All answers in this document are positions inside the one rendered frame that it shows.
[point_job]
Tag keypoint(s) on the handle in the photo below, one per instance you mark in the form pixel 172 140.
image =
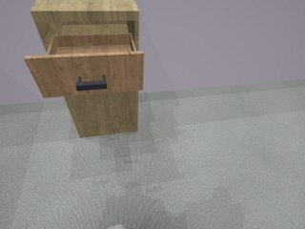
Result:
pixel 91 85

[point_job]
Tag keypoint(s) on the cabinet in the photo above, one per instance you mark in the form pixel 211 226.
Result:
pixel 93 114

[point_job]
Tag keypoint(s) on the drawer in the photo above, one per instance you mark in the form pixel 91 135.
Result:
pixel 90 56

